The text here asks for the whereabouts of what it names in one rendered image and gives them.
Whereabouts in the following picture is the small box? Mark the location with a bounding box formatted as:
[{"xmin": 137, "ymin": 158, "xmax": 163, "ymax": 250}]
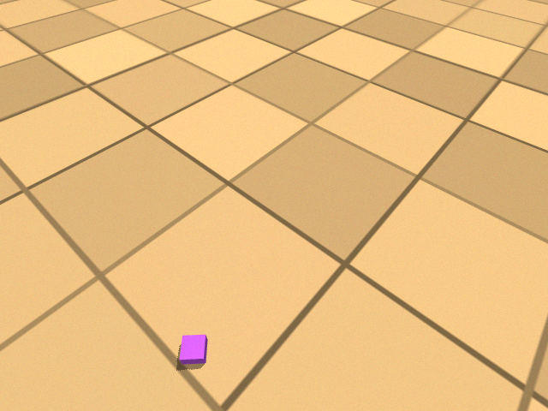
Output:
[{"xmin": 180, "ymin": 335, "xmax": 207, "ymax": 365}]

